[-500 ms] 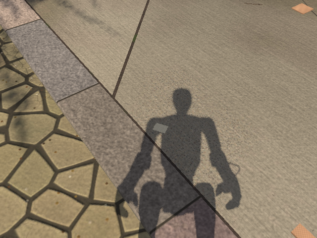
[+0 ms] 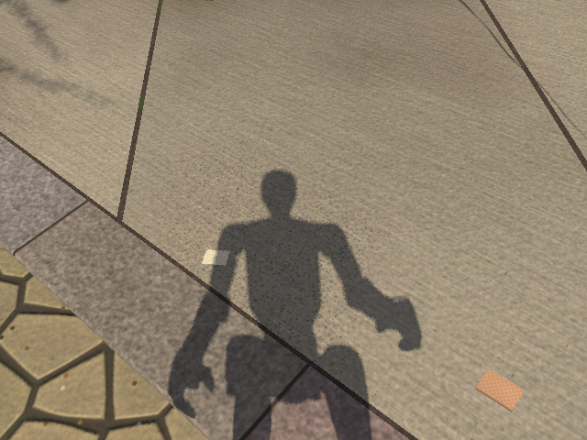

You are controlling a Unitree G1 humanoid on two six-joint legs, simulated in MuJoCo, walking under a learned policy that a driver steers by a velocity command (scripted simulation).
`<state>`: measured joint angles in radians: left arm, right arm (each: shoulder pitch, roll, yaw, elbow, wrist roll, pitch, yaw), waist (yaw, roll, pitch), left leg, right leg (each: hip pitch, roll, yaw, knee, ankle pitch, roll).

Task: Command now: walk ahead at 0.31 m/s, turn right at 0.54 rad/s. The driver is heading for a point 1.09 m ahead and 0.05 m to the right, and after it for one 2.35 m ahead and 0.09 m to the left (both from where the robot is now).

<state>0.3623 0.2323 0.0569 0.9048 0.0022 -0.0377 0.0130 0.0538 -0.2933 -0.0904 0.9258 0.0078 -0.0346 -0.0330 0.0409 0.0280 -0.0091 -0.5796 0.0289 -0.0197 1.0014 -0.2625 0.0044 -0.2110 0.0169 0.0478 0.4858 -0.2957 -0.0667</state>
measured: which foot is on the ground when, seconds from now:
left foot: up 0.00-0.28, down 0.30-0.74, up 0.76-1.00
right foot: down 0.00-0.38, up 0.40-0.70, down 0.72-1.00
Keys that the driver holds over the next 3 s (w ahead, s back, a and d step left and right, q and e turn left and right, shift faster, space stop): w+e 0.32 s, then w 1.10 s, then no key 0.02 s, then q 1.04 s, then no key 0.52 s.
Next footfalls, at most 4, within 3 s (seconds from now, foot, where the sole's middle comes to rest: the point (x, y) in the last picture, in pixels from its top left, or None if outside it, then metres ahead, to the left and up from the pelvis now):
0.30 left None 0.31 0.15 -0.76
0.72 right None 0.40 -0.15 -0.75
1.22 left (355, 315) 0.82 -0.03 -0.75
1.72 right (448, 252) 1.02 -0.29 -0.75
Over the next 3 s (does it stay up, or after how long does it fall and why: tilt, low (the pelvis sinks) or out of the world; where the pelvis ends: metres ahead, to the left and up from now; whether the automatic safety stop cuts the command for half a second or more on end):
stays up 0.94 -0.13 0.03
